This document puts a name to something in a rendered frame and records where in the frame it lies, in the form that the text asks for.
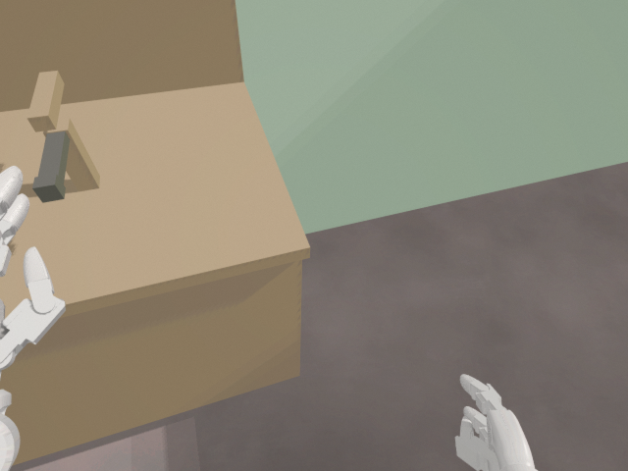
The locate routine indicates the robot right hand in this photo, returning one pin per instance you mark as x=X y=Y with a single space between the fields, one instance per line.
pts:
x=502 y=441

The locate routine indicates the tap lever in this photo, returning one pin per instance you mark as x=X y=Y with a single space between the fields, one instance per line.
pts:
x=49 y=185

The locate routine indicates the counter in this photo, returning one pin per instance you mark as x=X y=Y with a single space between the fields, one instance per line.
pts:
x=177 y=248

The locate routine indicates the left robot forearm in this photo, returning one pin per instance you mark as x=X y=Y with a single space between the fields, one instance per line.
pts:
x=9 y=434

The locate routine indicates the robot left hand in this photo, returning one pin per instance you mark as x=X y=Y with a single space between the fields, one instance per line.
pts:
x=31 y=319

